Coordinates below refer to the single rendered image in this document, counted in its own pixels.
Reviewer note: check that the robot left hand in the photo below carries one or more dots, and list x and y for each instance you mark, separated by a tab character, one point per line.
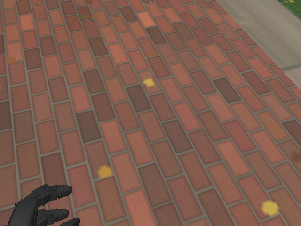
27	213

